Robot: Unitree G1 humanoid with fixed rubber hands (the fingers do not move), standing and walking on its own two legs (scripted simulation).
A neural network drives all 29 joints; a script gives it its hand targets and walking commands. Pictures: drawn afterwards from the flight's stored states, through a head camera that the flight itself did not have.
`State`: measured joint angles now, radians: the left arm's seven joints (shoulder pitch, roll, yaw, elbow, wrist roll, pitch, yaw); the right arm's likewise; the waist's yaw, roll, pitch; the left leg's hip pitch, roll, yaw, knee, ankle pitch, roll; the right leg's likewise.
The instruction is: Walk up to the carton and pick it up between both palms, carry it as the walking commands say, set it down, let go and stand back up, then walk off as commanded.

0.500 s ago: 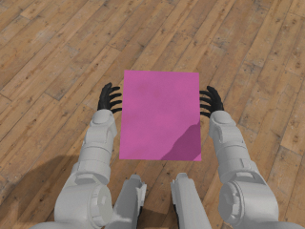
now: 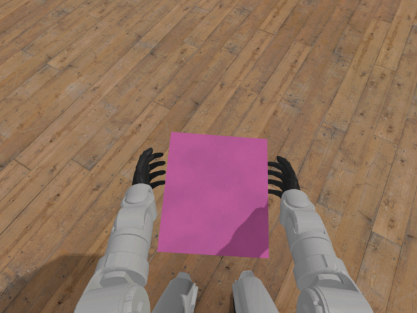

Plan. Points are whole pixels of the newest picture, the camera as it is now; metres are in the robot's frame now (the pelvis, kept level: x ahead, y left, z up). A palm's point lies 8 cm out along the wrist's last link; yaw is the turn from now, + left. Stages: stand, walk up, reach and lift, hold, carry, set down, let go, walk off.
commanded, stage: reach and lift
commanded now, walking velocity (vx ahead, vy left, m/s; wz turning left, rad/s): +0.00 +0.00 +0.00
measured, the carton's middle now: (213, 197) +0.36 +0.00 -0.14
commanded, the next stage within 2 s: none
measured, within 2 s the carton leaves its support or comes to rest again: neither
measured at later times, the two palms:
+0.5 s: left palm (127, 183) +0.33 +0.15 +0.03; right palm (299, 188) +0.33 -0.15 +0.01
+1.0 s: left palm (108, 172) +0.32 +0.16 +0.10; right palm (312, 179) +0.32 -0.15 +0.08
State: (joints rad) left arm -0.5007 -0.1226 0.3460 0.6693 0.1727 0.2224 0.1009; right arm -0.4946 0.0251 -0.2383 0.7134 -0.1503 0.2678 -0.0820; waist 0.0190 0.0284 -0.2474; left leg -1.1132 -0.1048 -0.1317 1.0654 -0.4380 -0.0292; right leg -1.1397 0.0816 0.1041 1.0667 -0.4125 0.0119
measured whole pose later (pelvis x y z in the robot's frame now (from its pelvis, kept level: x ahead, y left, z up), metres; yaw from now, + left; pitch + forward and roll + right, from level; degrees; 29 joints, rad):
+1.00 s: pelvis +0.03 +0.01 +0.09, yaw -1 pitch +3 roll +0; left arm -0.28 -0.16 0.26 0.45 0.26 0.52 0.05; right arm -0.29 0.07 -0.18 0.50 -0.23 0.57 -0.02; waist 0.02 0.04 -0.11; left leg -0.27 -0.06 -0.13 0.48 -0.25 0.00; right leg -0.29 0.05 0.14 0.47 -0.23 0.01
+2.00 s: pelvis +0.03 +0.01 +0.10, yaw +0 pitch -5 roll +0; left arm -0.26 -0.15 0.21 0.27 0.31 0.74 0.01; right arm -0.21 0.13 -0.16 0.24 -0.27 0.79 -0.01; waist 0.01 0.03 -0.05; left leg -0.06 -0.04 -0.13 0.36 -0.22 0.00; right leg -0.08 0.04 0.12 0.35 -0.19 0.00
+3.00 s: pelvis +0.01 +0.00 +0.09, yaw +0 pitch -7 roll +0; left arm -0.26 -0.15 0.22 0.29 0.30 0.74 -0.01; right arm -0.23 0.13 -0.17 0.26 -0.29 0.79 -0.01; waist 0.01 0.02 -0.03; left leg -0.07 -0.04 -0.12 0.40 -0.21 0.00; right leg -0.09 0.04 0.11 0.39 -0.19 0.00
